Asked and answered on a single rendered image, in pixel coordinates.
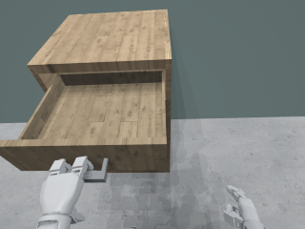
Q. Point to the right robot forearm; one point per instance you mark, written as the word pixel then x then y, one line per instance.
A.
pixel 253 224

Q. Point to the handle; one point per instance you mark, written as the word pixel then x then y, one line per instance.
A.
pixel 95 176

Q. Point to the left robot forearm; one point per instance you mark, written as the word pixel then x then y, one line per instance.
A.
pixel 54 221

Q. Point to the drawer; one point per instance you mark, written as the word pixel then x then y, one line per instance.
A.
pixel 118 115

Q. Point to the robot right hand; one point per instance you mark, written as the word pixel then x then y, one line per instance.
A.
pixel 235 214

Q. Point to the cabinet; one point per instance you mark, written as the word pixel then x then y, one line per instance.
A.
pixel 136 40

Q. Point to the robot left hand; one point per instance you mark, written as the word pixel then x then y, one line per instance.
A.
pixel 60 191

